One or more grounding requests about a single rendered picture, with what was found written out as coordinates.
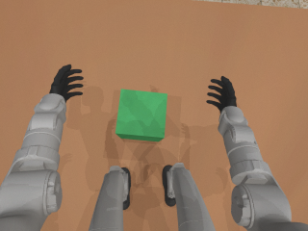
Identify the robot left hand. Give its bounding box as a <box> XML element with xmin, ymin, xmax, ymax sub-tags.
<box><xmin>49</xmin><ymin>64</ymin><xmax>84</xmax><ymax>103</ymax></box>

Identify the robot right thigh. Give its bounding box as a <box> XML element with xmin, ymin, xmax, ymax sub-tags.
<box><xmin>167</xmin><ymin>167</ymin><xmax>216</xmax><ymax>231</ymax></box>

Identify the left robot upper arm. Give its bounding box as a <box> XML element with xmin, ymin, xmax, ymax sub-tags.
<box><xmin>0</xmin><ymin>169</ymin><xmax>63</xmax><ymax>231</ymax></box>

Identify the right robot upper arm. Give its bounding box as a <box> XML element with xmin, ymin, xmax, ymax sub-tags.
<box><xmin>231</xmin><ymin>183</ymin><xmax>308</xmax><ymax>231</ymax></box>

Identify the robot right hand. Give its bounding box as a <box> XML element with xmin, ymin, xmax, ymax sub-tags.
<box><xmin>206</xmin><ymin>76</ymin><xmax>237</xmax><ymax>113</ymax></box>

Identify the right robot forearm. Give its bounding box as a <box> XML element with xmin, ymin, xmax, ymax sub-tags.
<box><xmin>218</xmin><ymin>106</ymin><xmax>292</xmax><ymax>220</ymax></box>

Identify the robot left shin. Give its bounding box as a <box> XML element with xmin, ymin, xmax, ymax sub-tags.
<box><xmin>103</xmin><ymin>166</ymin><xmax>128</xmax><ymax>201</ymax></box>

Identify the carton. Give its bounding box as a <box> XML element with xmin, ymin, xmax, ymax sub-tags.
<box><xmin>115</xmin><ymin>89</ymin><xmax>167</xmax><ymax>142</ymax></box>

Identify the left robot forearm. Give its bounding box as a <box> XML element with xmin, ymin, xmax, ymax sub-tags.
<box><xmin>0</xmin><ymin>93</ymin><xmax>66</xmax><ymax>194</ymax></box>

